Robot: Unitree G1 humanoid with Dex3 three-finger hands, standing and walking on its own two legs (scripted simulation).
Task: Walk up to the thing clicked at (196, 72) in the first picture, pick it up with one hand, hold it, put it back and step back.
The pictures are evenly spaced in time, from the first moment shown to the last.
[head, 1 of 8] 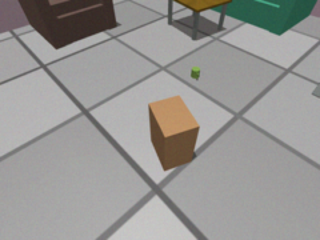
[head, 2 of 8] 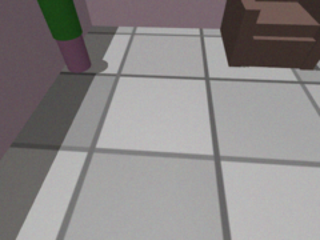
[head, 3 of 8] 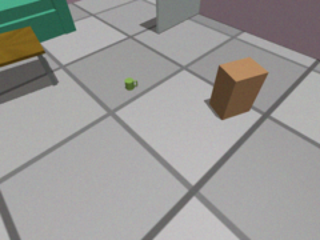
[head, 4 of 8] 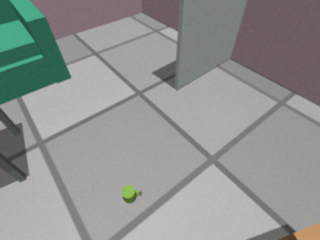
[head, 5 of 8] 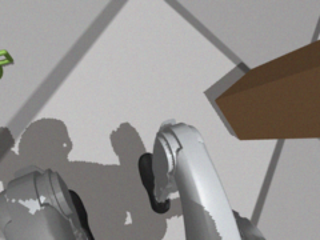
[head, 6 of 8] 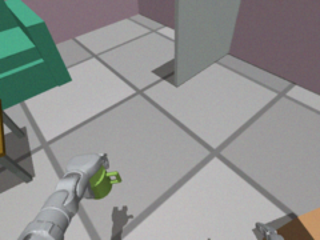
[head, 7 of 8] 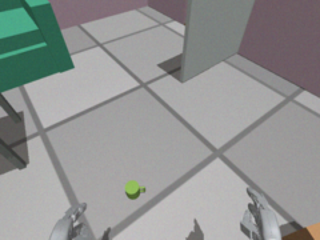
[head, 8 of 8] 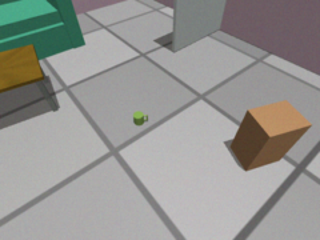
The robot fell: no
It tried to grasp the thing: yes
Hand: left
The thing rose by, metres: 0.66
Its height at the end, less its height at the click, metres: +0.00
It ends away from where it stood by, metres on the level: 0.03
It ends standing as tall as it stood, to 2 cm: yes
